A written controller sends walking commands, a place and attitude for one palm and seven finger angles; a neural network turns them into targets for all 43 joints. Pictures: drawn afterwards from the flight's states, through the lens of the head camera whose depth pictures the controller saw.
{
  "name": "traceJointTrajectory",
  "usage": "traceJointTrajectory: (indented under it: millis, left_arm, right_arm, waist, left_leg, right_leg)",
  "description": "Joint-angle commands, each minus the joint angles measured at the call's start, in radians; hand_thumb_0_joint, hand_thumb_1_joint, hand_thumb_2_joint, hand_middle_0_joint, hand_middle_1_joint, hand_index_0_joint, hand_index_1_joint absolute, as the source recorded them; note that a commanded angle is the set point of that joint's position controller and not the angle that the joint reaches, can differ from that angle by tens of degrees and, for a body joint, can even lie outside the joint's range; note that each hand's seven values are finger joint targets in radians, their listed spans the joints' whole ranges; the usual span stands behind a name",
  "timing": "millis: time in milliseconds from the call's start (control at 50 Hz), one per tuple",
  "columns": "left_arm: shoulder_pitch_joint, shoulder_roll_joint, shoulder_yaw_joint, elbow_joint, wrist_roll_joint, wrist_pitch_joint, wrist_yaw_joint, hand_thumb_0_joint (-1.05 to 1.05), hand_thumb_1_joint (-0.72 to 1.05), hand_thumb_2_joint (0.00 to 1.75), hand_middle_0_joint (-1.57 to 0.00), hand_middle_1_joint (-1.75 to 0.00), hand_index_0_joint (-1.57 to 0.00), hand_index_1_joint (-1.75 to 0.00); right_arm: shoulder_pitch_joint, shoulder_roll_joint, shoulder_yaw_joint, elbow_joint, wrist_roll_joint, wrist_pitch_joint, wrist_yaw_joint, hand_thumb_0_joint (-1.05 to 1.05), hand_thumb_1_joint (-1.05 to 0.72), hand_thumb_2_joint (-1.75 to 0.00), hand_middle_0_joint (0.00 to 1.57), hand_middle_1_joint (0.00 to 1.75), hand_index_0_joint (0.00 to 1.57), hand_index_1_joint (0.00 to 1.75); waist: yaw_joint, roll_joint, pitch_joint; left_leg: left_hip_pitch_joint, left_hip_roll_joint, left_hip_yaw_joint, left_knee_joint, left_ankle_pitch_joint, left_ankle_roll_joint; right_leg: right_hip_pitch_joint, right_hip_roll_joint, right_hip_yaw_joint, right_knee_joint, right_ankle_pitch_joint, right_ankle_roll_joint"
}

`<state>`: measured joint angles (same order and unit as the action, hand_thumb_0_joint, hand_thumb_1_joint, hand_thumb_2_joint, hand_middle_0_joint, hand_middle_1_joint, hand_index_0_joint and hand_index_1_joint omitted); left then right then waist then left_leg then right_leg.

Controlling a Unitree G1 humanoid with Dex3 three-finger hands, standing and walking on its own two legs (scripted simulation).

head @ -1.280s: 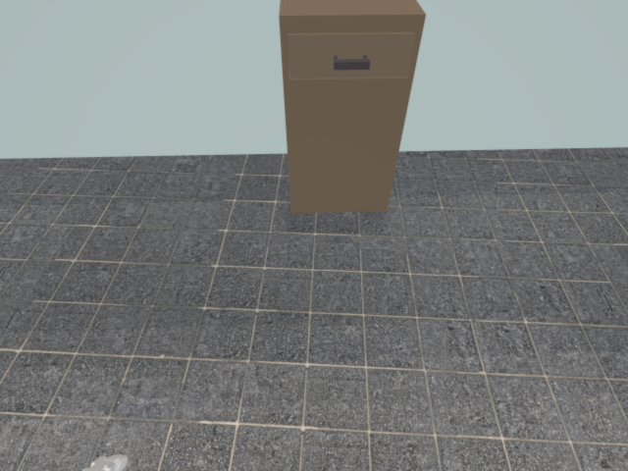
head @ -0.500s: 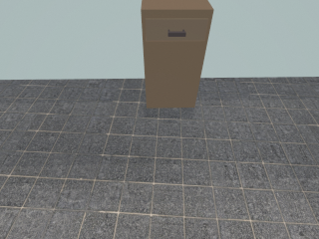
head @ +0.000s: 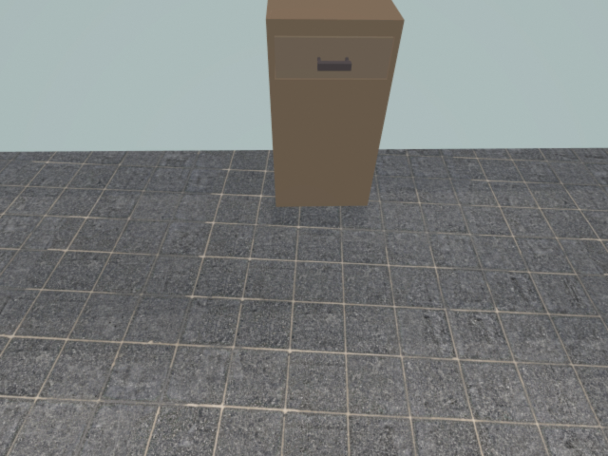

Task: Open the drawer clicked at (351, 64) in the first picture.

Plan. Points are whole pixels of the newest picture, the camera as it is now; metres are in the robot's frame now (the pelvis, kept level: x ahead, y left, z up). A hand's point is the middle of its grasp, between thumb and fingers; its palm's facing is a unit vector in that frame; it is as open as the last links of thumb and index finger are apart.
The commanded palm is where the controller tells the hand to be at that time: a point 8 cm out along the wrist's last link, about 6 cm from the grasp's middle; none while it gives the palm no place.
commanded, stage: look at it before walking up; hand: left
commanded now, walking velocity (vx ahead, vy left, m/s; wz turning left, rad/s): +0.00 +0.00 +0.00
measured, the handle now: (333, 63) +1.32 -0.02 -0.06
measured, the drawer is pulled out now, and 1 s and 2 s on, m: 0.00 0.00 0.00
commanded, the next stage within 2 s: walk to a spot facing it in 0.16 s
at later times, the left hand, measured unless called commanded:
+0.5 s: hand out of the picture +0.05 +0.22 -0.18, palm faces -0.06 -0.96 -0.26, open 7.4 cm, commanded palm none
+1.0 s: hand (178, 451) +0.17 +0.21 -0.20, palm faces -0.22 -0.96 -0.18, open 7.4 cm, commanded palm none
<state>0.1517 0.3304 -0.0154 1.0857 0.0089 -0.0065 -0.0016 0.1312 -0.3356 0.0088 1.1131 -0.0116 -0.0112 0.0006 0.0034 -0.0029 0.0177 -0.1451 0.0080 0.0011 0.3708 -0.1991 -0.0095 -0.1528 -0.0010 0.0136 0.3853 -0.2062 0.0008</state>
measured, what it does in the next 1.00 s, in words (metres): walks ahead, turning right: left foot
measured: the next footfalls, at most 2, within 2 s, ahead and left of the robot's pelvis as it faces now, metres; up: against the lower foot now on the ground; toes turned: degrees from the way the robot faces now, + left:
left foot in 0.96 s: +0.31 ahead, +0.10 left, +0.00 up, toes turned -14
right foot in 1.46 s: +0.37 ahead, -0.24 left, +0.00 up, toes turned -47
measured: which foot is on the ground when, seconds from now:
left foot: down 0.00-0.58, up 0.60-0.94, down 0.96-1.00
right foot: down 0.00-0.96, up 0.98-1.00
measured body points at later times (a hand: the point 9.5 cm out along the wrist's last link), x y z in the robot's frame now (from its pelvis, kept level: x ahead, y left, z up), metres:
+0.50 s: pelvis +0.02 +0.00 -0.01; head +0.02 +0.00 +0.44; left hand +0.05 +0.27 -0.16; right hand +0.06 -0.27 -0.16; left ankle +0.00 +0.13 -0.75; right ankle +0.00 -0.12 -0.74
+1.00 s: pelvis +0.18 +0.02 -0.03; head +0.21 +0.03 +0.42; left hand +0.18 +0.26 -0.18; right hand +0.25 -0.25 -0.14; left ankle +0.28 +0.10 -0.75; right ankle +0.02 -0.09 -0.71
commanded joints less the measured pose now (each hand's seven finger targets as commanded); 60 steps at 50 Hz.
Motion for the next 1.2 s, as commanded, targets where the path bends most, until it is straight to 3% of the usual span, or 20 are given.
traceJointTrajectory:
  millis: [0,240,300,360,420,460,520,540,560,580,600,640,720,860,900,940,960,1020,1060,1180]
  left_arm:
    - [-0.035,0.210,0.044,-0.066,0.003,-0.019,0.013,0.00,0.90,0.90,-0.20,-0.30,-0.20,-0.30]
    - [-0.030,0.205,0.044,-0.057,0.003,-0.017,0.014,0.00,0.90,0.90,-0.20,-0.30,-0.20,-0.30]
    - [0.047,0.092,0.025,-0.037,0.006,0.011,0.014,0.00,0.90,0.90,-0.20,-0.30,-0.20,-0.30]
    - [0.072,0.093,0.042,-0.074,0.014,0.028,-0.005,0.00,0.90,0.90,-0.20,-0.30,-0.20,-0.30]
    - [0.112,0.065,0.057,-0.117,0.017,0.022,-0.018,0.00,0.90,0.90,-0.20,-0.30,-0.20,-0.30]
    - [0.132,0.018,0.063,-0.138,0.016,0.011,-0.027,0.00,0.90,0.90,-0.20,-0.30,-0.20,-0.30]
    - [0.212,-0.011,0.076,-0.131,0.019,-0.005,-0.034,0.00,0.90,0.90,-0.20,-0.30,-0.20,-0.30]
    - [0.308,0.020,0.088,-0.104,0.023,-0.016,-0.027,0.00,0.90,0.90,-0.20,-0.30,-0.20,-0.30]
    - [0.424,0.129,0.113,-0.072,0.024,-0.031,-0.010,0.00,0.90,0.90,-0.20,-0.30,-0.20,-0.30]
    - [0.493,0.122,0.109,-0.061,0.006,-0.040,0.008,0.00,0.90,0.90,-0.20,-0.30,-0.20,-0.30]
    - [0.476,0.105,0.105,-0.058,0.010,-0.041,0.016,0.00,0.90,0.90,-0.20,-0.30,-0.20,-0.30]
    - [0.393,0.056,0.095,-0.085,0.018,-0.043,0.019,0.00,0.90,0.90,-0.20,-0.30,-0.20,-0.30]
    - [0.332,0.032,0.094,-0.101,0.021,-0.054,0.016,0.00,0.90,0.90,-0.20,-0.30,-0.20,-0.30]
    - [0.288,0.046,0.116,-0.110,0.023,-0.044,0.013,0.00,0.90,0.90,-0.20,-0.30,-0.20,-0.30]
    - [0.250,0.024,0.122,-0.118,0.017,-0.041,0.009,0.00,0.90,0.90,-0.20,-0.30,-0.20,-0.30]
    - [0.280,-0.074,0.114,-0.166,0.003,-0.039,-0.013,0.00,0.90,0.90,-0.20,-0.30,-0.20,-0.30]
    - [0.236,-0.053,0.114,-0.180,0.011,-0.040,-0.014,0.00,0.90,0.90,-0.20,-0.30,-0.20,-0.30]
    - [0.164,-0.066,0.118,-0.177,0.027,-0.018,-0.041,0.00,0.90,0.90,-0.20,-0.30,-0.20,-0.30]
    - [0.181,-0.089,0.116,-0.178,0.029,0.007,-0.049,0.00,0.90,0.90,-0.20,-0.30,-0.20,-0.30]
    - [0.025,-0.098,0.104,-0.242,0.033,0.026,-0.061,0.00,0.90,0.90,-0.20,-0.30,-0.20,-0.30]
  right_arm:
    - [-0.046,-0.200,-0.042,-0.064,0.005,-0.023,-0.012,0.00,-0.90,-0.90,0.20,0.30,0.20,0.30]
    - [-0.048,-0.200,-0.040,-0.061,0.006,-0.026,-0.015,0.00,-0.90,-0.90,0.20,0.30,0.20,0.30]
    - [0.033,-0.085,-0.020,-0.038,-0.004,-0.005,-0.012,0.00,-0.90,-0.90,0.20,0.30,0.20,0.30]
    - [0.059,-0.108,-0.040,-0.065,-0.010,0.005,-0.013,0.00,-0.90,-0.90,0.20,0.30,0.20,0.30]
    - [0.093,-0.140,-0.067,-0.101,-0.009,-0.002,-0.015,0.00,-0.90,-0.90,0.20,0.30,0.20,0.30]
    - [0.105,-0.156,-0.085,-0.115,-0.004,-0.015,-0.017,0.00,-0.90,-0.90,0.20,0.30,0.20,0.30]
    - [0.086,-0.115,-0.083,-0.131,-0.008,-0.024,-0.017,0.00,-0.90,-0.90,0.20,0.30,0.20,0.30]
    - [0.061,-0.071,-0.078,-0.150,-0.006,-0.024,-0.014,0.00,-0.90,-0.90,0.20,0.30,0.20,0.30]
    - [-0.001,0.006,-0.059,-0.206,0.002,-0.033,-0.007,0.00,-0.90,-0.90,0.20,0.30,0.20,0.30]
    - [-0.097,-0.027,-0.058,-0.244,-0.005,-0.043,-0.009,0.00,-0.90,-0.90,0.20,0.30,0.20,0.30]
    - [-0.131,-0.009,-0.061,-0.251,-0.003,-0.049,-0.009,0.00,-0.90,-0.90,0.20,0.30,0.20,0.30]
    - [-0.089,0.017,-0.063,-0.237,-0.008,-0.049,-0.003,0.00,-0.90,-0.90,0.20,0.30,0.20,0.30]
    - [-0.050,0.061,-0.072,-0.239,-0.002,-0.028,0.013,0.00,-0.90,-0.90,0.20,0.30,0.20,0.30]
    - [-0.052,0.071,-0.078,-0.280,0.007,-0.052,0.014,0.00,-0.90,-0.90,0.20,0.30,0.20,0.30]
    - [0.154,0.013,-0.093,-0.218,0.005,-0.063,-0.011,0.00,-0.90,-0.90,0.20,0.30,0.20,0.30]
    - [0.386,-0.161,-0.124,-0.172,-0.017,-0.067,-0.025,0.00,-0.90,-0.90,0.20,0.30,0.20,0.30]
    - [0.314,-0.125,-0.117,-0.190,-0.013,-0.058,-0.022,0.00,-0.90,-0.90,0.20,0.30,0.20,0.30]
    - [0.149,0.022,-0.081,-0.209,-0.013,-0.072,-0.022,0.00,-0.90,-0.90,0.20,0.30,0.20,0.30]
    - [0.143,0.049,-0.075,-0.198,-0.011,-0.085,-0.026,0.00,-0.90,-0.90,0.20,0.30,0.20,0.30]
    - [0.234,0.029,-0.084,-0.157,-0.010,-0.094,-0.023,0.00,-0.90,-0.90,0.20,0.30,0.20,0.30]
  waist:
    - [-0.001,-0.007,-0.041]
    - [0.002,-0.001,-0.036]
    - [0.000,-0.010,-0.024]
    - [-0.002,0.011,0.078]
    - [-0.005,0.083,0.099]
    - [0.001,0.155,0.081]
    - [0.047,0.091,0.058]
    - [0.086,-0.052,0.042]
    - [0.122,-0.387,0.041]
    - [0.158,-0.288,0.063]
    - [0.136,-0.159,0.083]
    - [0.073,-0.054,0.068]
    - [0.027,-0.102,0.059]
    - [0.017,-0.154,0.039]
    - [-0.073,-0.062,-0.043]
    - [-0.120,0.344,-0.185]
    - [-0.104,0.207,-0.126]
    - [-0.017,0.147,0.062]
    - [0.014,0.152,0.054]
    - [-0.009,0.086,0.059]
  left_leg:
    - [0.010,0.109,-0.101,-0.057,0.111,0.034]
    - [0.023,0.114,-0.104,-0.068,0.151,0.037]
    - [0.028,0.110,-0.058,-0.030,-0.042,0.019]
    - [-0.048,0.130,-0.075,-0.052,-0.335,0.040]
    - [-0.030,0.217,-0.159,-0.086,-0.447,0.096]
    - [-0.004,0.316,-0.199,-0.100,-0.370,0.150]
    - [-0.120,0.277,-0.052,0.104,-0.175,0.117]
    - [-0.260,0.183,0.052,0.333,-0.177,0.053]
    - [-0.571,0.032,0.183,0.650,-0.362,-0.016]
    - [-0.632,0.051,0.042,0.745,-0.384,-0.009]
    - [-0.673,0.078,0.021,0.811,-0.350,-0.015]
    - [-0.630,0.115,0.010,0.777,-0.252,-0.027]
    - [-0.497,0.093,0.046,0.637,-0.108,-0.046]
    - [-0.213,0.033,0.078,0.283,-0.049,-0.032]
    - [0.123,0.043,0.066,0.121,-0.019,-0.017]
    - [0.366,0.509,-0.504,-0.091,-0.236,0.128]
    - [0.214,0.541,-0.538,-0.162,-0.418,0.176]
    - [-0.053,0.410,-0.223,-0.187,-0.308,0.118]
    - [-0.095,0.361,-0.052,-0.179,-0.123,0.105]
    - [0.051,0.359,0.106,-0.181,0.060,0.133]
  right_leg:
    - [-0.006,-0.113,0.100,-0.071,0.083,-0.031]
    - [0.011,-0.116,0.086,-0.071,0.121,-0.026]
    - [-0.046,-0.092,0.106,-0.054,-0.070,-0.020]
    - [-0.173,-0.047,0.132,-0.014,-0.295,-0.037]
    - [-0.278,0.013,0.084,0.150,-0.295,-0.038]
    - [-0.299,0.028,-0.018,0.304,-0.215,-0.024]
    - [-0.114,0.006,-0.048,0.199,-0.185,-0.032]
    - [0.038,-0.060,0.107,0.052,-0.161,-0.076]
    - [0.210,-0.300,0.536,-0.118,-0.051,-0.189]
    - [0.194,-0.343,0.650,-0.153,0.122,-0.246]
    - [0.203,-0.354,0.637,-0.123,0.210,-0.291]
    - [0.157,-0.295,0.473,-0.090,0.190,-0.267]
    - [0.007,-0.214,0.343,-0.145,0.129,-0.219]
    - [-0.075,-0.157,0.306,-0.062,0.129,-0.156]
    - [-0.194,-0.073,0.246,0.168,0.169,-0.110]
    - [-0.505,0.087,0.024,0.748,-0.393,-0.024]
    - [-0.533,0.022,0.052,0.881,-0.369,-0.035]
    - [-0.537,-0.092,0.018,0.923,-0.154,-0.021]
    - [-0.493,-0.108,-0.001,0.879,-0.070,-0.004]
    - [-0.578,-0.136,-0.042,0.653,0.037,0.023]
